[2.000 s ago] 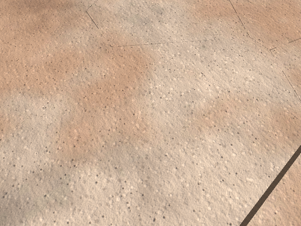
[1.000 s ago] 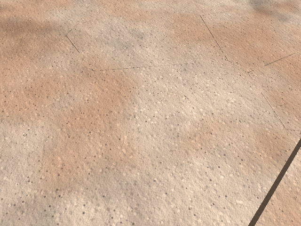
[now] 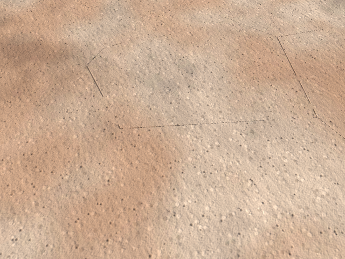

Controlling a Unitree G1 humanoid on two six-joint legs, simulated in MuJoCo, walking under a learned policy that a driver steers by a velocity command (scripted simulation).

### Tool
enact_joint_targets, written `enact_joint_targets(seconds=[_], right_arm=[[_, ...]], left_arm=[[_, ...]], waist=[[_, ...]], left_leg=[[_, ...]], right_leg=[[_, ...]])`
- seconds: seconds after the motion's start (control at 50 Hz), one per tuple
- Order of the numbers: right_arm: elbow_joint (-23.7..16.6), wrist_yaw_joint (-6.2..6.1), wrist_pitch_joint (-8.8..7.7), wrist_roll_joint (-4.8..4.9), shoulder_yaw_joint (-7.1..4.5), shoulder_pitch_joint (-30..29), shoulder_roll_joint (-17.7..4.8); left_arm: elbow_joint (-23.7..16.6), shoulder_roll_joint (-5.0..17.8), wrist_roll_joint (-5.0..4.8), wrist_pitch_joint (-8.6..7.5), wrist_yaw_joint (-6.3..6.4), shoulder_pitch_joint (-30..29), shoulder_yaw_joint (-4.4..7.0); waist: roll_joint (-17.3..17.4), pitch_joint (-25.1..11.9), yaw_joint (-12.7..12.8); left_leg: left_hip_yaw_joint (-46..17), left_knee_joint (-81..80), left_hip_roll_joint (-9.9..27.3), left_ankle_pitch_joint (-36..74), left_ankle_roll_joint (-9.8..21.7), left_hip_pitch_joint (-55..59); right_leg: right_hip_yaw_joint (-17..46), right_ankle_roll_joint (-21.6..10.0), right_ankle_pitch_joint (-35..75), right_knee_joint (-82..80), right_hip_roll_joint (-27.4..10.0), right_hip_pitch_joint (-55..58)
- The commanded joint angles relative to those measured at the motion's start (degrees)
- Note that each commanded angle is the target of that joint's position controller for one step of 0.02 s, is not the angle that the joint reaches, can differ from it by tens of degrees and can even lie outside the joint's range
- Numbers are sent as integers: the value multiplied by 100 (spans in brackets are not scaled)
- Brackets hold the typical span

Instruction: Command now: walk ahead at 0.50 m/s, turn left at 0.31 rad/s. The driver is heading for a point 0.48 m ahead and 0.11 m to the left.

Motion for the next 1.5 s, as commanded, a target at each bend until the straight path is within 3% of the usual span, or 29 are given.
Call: enact_joint_targets(seconds=[0.02, 0.06, 0.12, 0.16, 0.22, 0.36, 0.42, 0.44, 0.46, 0.48, 0.5, 0.52, 0.54, 0.56, 0.58, 0.62, 0.66, 0.76, 0.84, 0.9, 0.92, 0.94, 0.96, 0.98, 1.02, 1.04, 1.06, 1.12, 1.5], right_arm=[[189, 12, 50, 83, -248, 1075, -772], [262, -42, -10, 108, -165, 1001, -514], [322, -79, -95, 152, -216, 1326, -753], [316, -92, -77, 147, -247, 1526, -873], [314, -78, -37, 136, -244, 1900, -826], [235, -144, 37, 49, -289, 2466, -929], [68, -208, 47, 27, -353, 2142, -1094], [-4, -195, 31, 29, -379, 1963, -1177], [-48, -144, -3, 62, -389, 1847, -1198], [-204, -88, -55, 136, -337, 1825, -973], [-362, -116, -42, 359, -213, 2428, -322], [-285, -170, 26, 200, -269, 2652, -772], [-175, -185, 95, 93, -296, 2421, -843], [-204, -154, 118, 36, -280, 2061, -748], [-242, -122, 158, 5, -279, 1902, -660], [-268, -52, 289, -60, -265, 1872, -547], [-294, -20, 352, -29, -255, 1838, -521], [-453, 16, 428, -17, -69, 1101, -343], [-476, -38, 411, 14, 14, 705, -432], [-373, -122, 277, -47, 49, 782, -500], [-335, -183, 219, -94, -6, 968, -842], [-391, -221, 236, -17, -9, 734, -1048], [-316, -229, 275, 122, 52, 734, -735], [-326, -223, 293, 114, 97, 451, -610], [-276, -246, 323, 72, 139, 251, -523], [-189, -268, 324, 104, 128, 350, -551], [-116, -266, 319, 127, 109, 448, -569], [108, -280, 284, 139, 88, 629, -563], [979, -315, 352, 119, 132, 1054, -414]], left_arm=[[-653, 677, 6, -202, -45, -404, 156], [-746, 540, 128, -68, -59, -425, 148], [-929, 439, 180, 131, -100, -606, 141], [-1163, 477, 173, 190, -110, -1129, 140], [-1499, 529, 135, 212, -121, -1952, 134], [-2087, 577, 47, 142, -159, -3063, 55], [-2122, 753, 12, 51, -137, -2662, 90], [-1994, 870, 2, 13, -97, -2170, 141], [-1775, 1028, 15, -55, -35, -1392, 216], [-1688, 1388, 140, -123, 58, -529, 316], [-1738, 1914, 301, -83, 105, -204, 423], [-1735, 1698, 179, 16, 78, -450, 423], [-1835, 1136, 114, 25, 55, -896, 294], [-1824, 753, 70, -1, 25, -1132, 188], [-1764, 602, 69, -30, 17, -1130, 125], [-1576, 611, 25, -112, 1, -962, 100], [-1471, 736, 1, -180, -27, -836, 122], [-1347, 816, 7, -81, -28, -909, 99], [-1130, 951, -17, 44, -39, -562, 134], [-1032, 864, -41, 151, 18, -474, 105], [-1071, 698, 10, 162, 26, -235, 55], [-987, 282, -54, 204, 38, 386, -45], [-775, 363, -68, 341, 108, 361, -49], [-785, 476, -46, 410, 132, 172, -21], [-752, 602, 1, 460, 113, -113, 15], [-716, 631, 16, 462, 97, -100, 17], [-616, 602, 6, 453, 91, -59, 7], [-446, 488, -19, 428, 124, -117, -13], [222, 304, -14, 483, 213, -161, -87]], waist=[[64, -477, -338], [110, -302, -3], [207, -321, 74], [270, -148, -28], [344, -17, -300], [506, -73, -705], [612, -157, -393], [610, -351, -168], [354, -760, 197], [-122, -1501, 518], [-1349, -2237, 272], [-1254, -2203, 39], [-441, -1319, -122], [-26, -819, -140], [-161, -684, -195], [-590, -656, -291], [-611, -836, -367], [-718, -808, -335], [-734, -799, -125], [-261, -663, -251], [282, -905, -156], [994, -994, 230], [908, -981, 4], [856, -608, 101], [882, -413, 90], [841, -385, 68], [543, -289, 17], [171, -317, -45], [60, -54, -112]], left_leg=[[-3114, -1823, 1927, 292, 1124, 2545], [-2396, -1962, 1460, 1153, 859, 1727], [-2096, -2075, 1244, 1482, 888, 1389], [-2073, -2237, 1148, 1192, 865, 1256], [-2143, -2277, 1047, 1158, 704, 1438], [-2401, -1665, 1093, 2082, 583, 2368], [-2554, -1235, 1135, 2488, 332, 2222], [-2541, -832, 1044, 2960, 211, 2013], [-2347, 78, 750, 3131, 81, 1793], [-2050, 1459, 375, 2083, -43, 1108], [-1294, 3165, -475, -1625, -276, -553], [-1202, 3899, -274, -2270, -261, -1081], [-1232, 4116, 15, -1798, -300, -1092], [-1156, 3930, 142, -1524, -376, -951], [-1136, 3683, 255, -1441, -430, -787], [-1065, 3392, 217, -1339, -544, -499], [-1063, 3179, 78, -1167, -604, -432], [-691, 1426, 220, -392, -671, 124], [-471, 448, 238, -176, -621, 665], [-729, -1116, 438, 737, -446, 1618], [-1516, -1117, 1269, 2023, -340, 2267], [-2235, -1036, 2106, 3321, 217, 2348], [-2286, -1167, 2086, 2591, 539, 1769], [-2107, -1313, 1745, 1796, 372, 1368], [-1766, -1416, 1230, 918, -27, 1095], [-1663, -1442, 1101, 704, -135, 1076], [-1546, -1418, 994, 692, -186, 1182], [-1450, -1226, 949, 1196, -187, 1497], [-1332, -1450, 792, 470, -283, 1308]], right_leg=[[490, -42, 753, 1492, -471, -2943], [498, 129, 874, 905, -660, -2378], [360, 396, 886, 369, -650, -2287], [277, 549, 1266, -111, -687, -2569], [244, 674, 1942, -924, -669, -2920], [285, 603, 2213, -2069, -349, -3006], [370, 428, 1843, -2722, -207, -2002], [316, 338, 1646, -2900, -59, -1214], [294, 204, 1784, -3261, -50, -159], [1164, -48, 1056, -3387, -976, 1170], [3446, -627, 1376, -3609, -2658, 2676], [4521, -975, 1759, -3927, -2813, 2262], [3595, -943, 2403, -3893, -2569, 1394], [2614, -858, 3558, -3867, -2224, 718], [1930, -715, 4462, -3900, -1947, 392], [1211, -631, 5679, -3942, -1626, 65], [939, -721, 6268, -3961, -1594, 87], [258, -638, 5840, -4085, -1348, -319], [419, -611, 5077, -3894, -1414, -203], [551, -223, 3344, -3439, -1250, -510], [390, 31, 2145, -3077, -1000, -817], [35, 205, 233, -2926, -479, -1029], [75, 240, -34, -3061, -393, -548], [108, 254, 246, -3240, -361, -424], [190, 308, 970, -3577, -437, -128], [253, 334, 1161, -3684, -527, -58], [277, 338, 1233, -3709, -576, -165], [335, 347, 1375, -3859, -643, -166], [418, 235, 1281, -3972, -751, -56]])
